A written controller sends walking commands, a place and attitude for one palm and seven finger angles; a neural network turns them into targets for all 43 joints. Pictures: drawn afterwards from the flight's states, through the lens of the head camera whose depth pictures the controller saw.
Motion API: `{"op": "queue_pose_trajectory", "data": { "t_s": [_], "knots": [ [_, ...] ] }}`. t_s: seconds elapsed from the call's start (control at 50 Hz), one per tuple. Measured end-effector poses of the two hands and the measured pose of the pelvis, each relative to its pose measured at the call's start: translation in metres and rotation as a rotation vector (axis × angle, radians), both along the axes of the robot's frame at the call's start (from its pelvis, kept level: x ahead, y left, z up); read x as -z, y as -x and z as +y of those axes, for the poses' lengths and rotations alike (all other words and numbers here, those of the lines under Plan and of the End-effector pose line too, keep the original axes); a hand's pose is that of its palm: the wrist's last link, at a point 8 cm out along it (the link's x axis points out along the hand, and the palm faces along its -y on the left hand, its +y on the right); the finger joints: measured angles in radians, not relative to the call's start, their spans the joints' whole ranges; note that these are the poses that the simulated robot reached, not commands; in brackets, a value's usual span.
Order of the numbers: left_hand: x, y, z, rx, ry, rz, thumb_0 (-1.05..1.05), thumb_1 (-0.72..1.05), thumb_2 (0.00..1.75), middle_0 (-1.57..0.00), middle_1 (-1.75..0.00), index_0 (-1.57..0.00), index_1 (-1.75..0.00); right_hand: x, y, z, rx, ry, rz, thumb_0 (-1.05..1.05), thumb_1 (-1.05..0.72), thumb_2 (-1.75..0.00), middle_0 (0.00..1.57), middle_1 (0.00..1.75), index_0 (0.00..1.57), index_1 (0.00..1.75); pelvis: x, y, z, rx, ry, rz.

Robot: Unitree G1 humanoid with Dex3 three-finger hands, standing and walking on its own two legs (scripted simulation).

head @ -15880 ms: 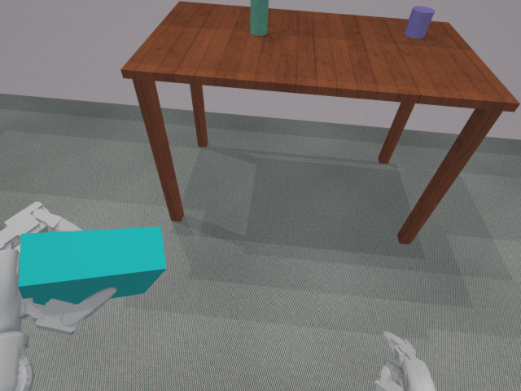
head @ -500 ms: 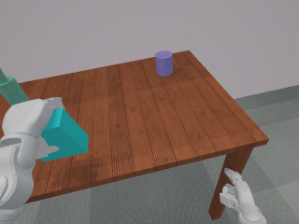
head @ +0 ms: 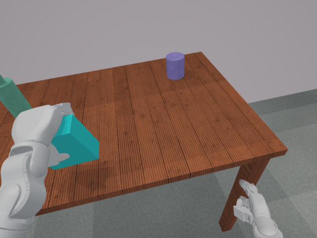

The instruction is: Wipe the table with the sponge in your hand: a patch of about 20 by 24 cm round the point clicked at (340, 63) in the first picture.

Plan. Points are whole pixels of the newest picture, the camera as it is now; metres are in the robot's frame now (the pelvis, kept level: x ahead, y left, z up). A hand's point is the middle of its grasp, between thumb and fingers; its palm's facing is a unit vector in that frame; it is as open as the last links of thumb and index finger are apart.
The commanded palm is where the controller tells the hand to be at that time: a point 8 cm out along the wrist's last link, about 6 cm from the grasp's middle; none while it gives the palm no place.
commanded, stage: move the sponge above the wiping area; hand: left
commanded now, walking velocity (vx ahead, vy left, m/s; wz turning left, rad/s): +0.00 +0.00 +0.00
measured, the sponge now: (68, 148) +0.26 +0.28 +0.12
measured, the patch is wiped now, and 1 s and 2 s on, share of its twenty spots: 0.00 0.00 0.00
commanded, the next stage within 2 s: none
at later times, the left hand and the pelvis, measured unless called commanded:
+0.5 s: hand (61, 140) +0.26 +0.28 +0.15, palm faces +0.10 -0.06 -0.99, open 9.3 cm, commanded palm +0.21 +0.27 +0.22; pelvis +0.00 -0.01 +0.00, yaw +0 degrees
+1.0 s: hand (63, 141) +0.26 +0.28 +0.14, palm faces +0.09 -0.06 -0.99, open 9.3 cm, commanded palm +0.23 +0.28 +0.21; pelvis +0.01 +0.00 +0.00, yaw +0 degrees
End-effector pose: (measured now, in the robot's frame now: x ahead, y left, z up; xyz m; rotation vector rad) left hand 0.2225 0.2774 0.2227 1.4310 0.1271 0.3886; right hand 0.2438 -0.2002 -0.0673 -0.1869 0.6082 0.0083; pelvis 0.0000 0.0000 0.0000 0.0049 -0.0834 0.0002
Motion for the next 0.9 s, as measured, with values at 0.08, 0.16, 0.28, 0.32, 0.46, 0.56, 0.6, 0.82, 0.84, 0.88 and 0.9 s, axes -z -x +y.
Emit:
{"op": "queue_pose_trajectory", "data": {
  "t_s": [0.08,0.16,0.28,0.32,0.46,0.56,0.6,0.82,0.84,0.88,0.9],
  "knots": [
    [0.002,0.001,-0.002,0.002,0.001,0.013,0.00,-0.43,1.04,-0.81,-1.39,-0.81,-1.39,0.000,0.000,0.000,0.000,-0.007,0.001,0.02,-0.90,-0.90,0.20,0.30,0.16,0.29,0.000,-0.001,0.000,0.004,-0.001,0.002],
    [0.007,0.003,-0.002,-0.002,-0.004,0.034,0.00,-0.43,1.04,-0.81,-1.39,-0.81,-1.39,0.000,0.000,0.000,-0.002,-0.008,-0.001,0.02,-0.90,-0.90,0.20,0.30,0.16,0.29,0.000,-0.001,0.000,0.004,-0.001,0.002],
    [0.014,0.000,0.003,-0.037,-0.017,0.068,0.00,-0.44,1.04,-0.81,-1.39,-0.81,-1.39,0.001,0.000,-0.002,-0.009,-0.002,-0.003,0.02,-0.90,-0.90,0.20,0.30,0.17,0.30,0.000,0.000,-0.003,-0.002,0.001,-0.002],
    [0.015,-0.002,0.002,-0.036,-0.019,0.076,0.00,-0.44,1.04,-0.81,-1.39,-0.81,-1.39,0.001,0.000,-0.002,-0.010,-0.001,-0.004,0.02,-0.90,-0.90,0.20,0.30,0.17,0.30,0.000,0.000,-0.004,-0.006,0.001,-0.002],
    [0.018,-0.010,-0.002,-0.010,-0.030,0.098,0.00,-0.44,1.04,-0.81,-1.39,-0.81,-1.39,0.001,-0.001,-0.003,-0.010,-0.005,-0.004,0.02,-0.90,-0.90,0.20,0.30,0.18,0.30,0.000,-0.001,-0.006,-0.002,0.001,-0.001],
    [0.015,-0.006,-0.002,-0.006,-0.034,0.081,0.00,-0.44,1.04,-0.81,-1.39,-0.81,-1.39,0.001,-0.001,-0.004,-0.011,-0.015,-0.005,0.02,-0.90,-0.90,0.20,0.30,0.18,0.30,0.000,-0.003,-0.006,0.004,0.000,0.000],
    [0.016,-0.004,0.001,-0.023,-0.032,0.083,0.00,-0.44,1.04,-0.81,-1.39,-0.81,-1.39,0.001,-0.001,-0.004,-0.012,-0.015,-0.004,0.02,-0.90,-0.90,0.20,0.30,0.19,0.30,0.000,-0.004,-0.006,0.001,0.001,0.001],
    [0.031,-0.008,-0.003,0.001,-0.027,0.119,0.00,-0.44,1.04,-0.81,-1.39,-0.81,-1.39,0.000,-0.001,-0.005,-0.011,0.005,-0.003,0.02,-0.90,-0.90,0.20,0.30,0.20,0.31,-0.001,-0.004,-0.005,-0.007,0.003,-0.002],
    [0.031,-0.008,-0.004,0.007,-0.028,0.115,0.00,-0.44,1.04,-0.81,-1.39,-0.81,-1.39,0.000,-0.001,-0.005,-0.010,0.004,-0.002,0.02,-0.90,-0.90,0.20,0.30,0.20,0.31,-0.001,-0.005,-0.005,-0.004,0.003,-0.003],
    [0.029,-0.009,-0.004,0.012,-0.031,0.103,0.00,-0.44,1.04,-0.81,-1.39,-0.81,-1.39,0.000,-0.001,-0.004,-0.007,0.002,0.000,0.02,-0.90,-0.90,0.20,0.30,0.20,0.31,-0.001,-0.005,-0.005,-0.003,0.003,-0.002],
    [0.029,-0.010,-0.004,0.009,-0.034,0.098,0.00,-0.44,1.04,-0.81,-1.39,-0.81,-1.39,0.000,-0.001,-0.004,-0.006,0.001,0.000,0.02,-0.90,-0.90,0.20,0.30,0.20,0.31,-0.001,-0.005,-0.005,-0.004,0.003,-0.002]
  ]
}}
